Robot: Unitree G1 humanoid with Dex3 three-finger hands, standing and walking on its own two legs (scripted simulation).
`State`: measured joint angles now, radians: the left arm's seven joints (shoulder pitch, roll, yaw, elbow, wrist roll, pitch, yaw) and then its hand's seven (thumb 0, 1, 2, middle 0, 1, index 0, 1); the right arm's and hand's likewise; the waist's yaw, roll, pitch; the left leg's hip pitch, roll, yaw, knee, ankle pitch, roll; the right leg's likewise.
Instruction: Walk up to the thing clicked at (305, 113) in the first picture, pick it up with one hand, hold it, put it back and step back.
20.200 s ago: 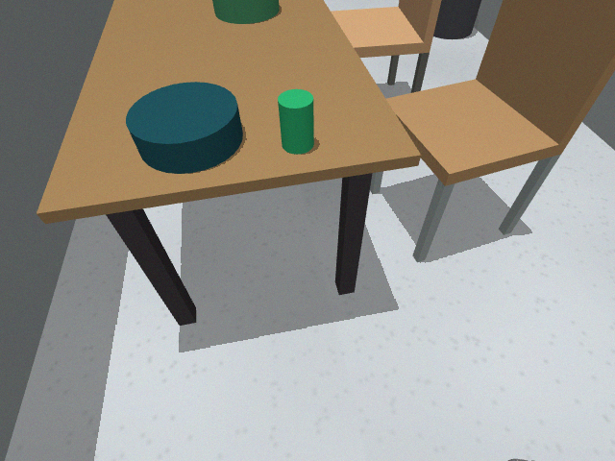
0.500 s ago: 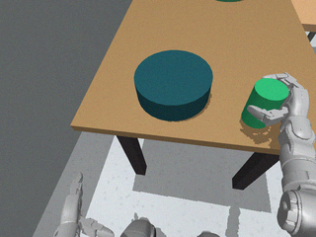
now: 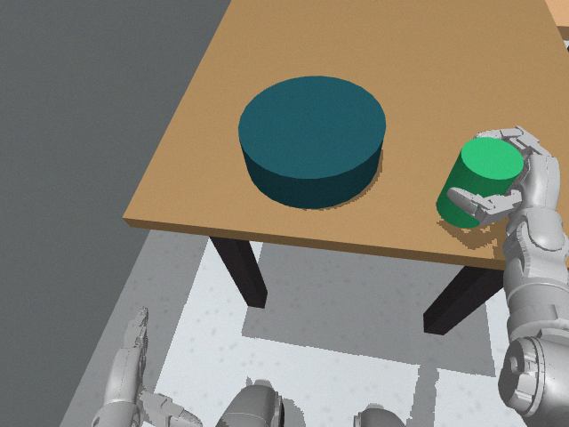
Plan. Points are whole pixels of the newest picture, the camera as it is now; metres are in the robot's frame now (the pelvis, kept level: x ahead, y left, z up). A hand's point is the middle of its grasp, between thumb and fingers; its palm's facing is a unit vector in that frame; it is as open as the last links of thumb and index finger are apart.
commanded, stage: loosen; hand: right
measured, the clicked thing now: (474, 185) +0.44 -0.21 +0.05
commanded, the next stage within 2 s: open in 0.12 s
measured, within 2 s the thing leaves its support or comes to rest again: neither
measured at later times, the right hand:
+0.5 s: hand (485, 176) +0.44 -0.22 +0.07, palm faces +0.17 +0.99 +0.03, open 10.6 cm
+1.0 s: hand (485, 175) +0.45 -0.22 +0.07, palm faces +0.17 +0.98 +0.03, open 13.9 cm
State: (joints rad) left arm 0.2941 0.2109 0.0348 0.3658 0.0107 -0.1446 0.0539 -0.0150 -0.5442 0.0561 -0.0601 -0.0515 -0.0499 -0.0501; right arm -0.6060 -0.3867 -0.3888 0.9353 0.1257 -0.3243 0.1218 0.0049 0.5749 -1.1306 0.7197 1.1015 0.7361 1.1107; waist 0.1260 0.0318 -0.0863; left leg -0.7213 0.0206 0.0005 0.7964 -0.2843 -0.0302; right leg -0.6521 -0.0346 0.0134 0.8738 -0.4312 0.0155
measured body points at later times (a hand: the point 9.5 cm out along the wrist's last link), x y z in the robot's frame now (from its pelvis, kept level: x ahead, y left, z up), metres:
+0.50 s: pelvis +0.00 +0.00 -0.01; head +0.06 -0.02 +0.44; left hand +0.15 +0.27 -0.04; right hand +0.43 -0.27 +0.07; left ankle +0.06 +0.14 -0.70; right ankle +0.00 -0.13 -0.70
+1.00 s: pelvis -0.01 +0.00 -0.01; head +0.07 -0.02 +0.43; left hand +0.14 +0.27 -0.04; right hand +0.43 -0.27 +0.07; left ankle +0.06 +0.14 -0.70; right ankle +0.00 -0.13 -0.70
